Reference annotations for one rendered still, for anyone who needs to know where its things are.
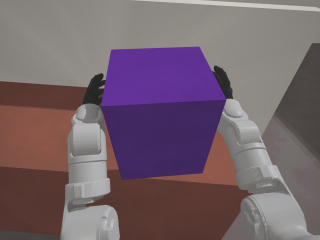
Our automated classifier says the robot right forearm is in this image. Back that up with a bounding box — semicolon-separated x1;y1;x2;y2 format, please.
217;99;307;229

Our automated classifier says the robot left hand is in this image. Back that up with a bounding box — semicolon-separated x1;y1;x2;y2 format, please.
82;73;106;109

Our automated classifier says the robot left forearm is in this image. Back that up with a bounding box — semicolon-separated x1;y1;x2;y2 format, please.
60;103;111;240

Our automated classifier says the carton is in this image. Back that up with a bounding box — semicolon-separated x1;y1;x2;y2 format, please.
101;46;227;180

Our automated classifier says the robot right hand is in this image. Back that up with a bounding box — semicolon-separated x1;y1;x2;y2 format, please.
212;65;233;99

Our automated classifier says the left robot upper arm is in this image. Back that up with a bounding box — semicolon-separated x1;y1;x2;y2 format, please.
61;205;120;240

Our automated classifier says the right robot upper arm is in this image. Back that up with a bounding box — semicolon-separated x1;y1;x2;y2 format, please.
240;191;320;240

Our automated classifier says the pedestal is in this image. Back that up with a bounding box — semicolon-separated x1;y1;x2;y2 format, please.
0;81;253;240

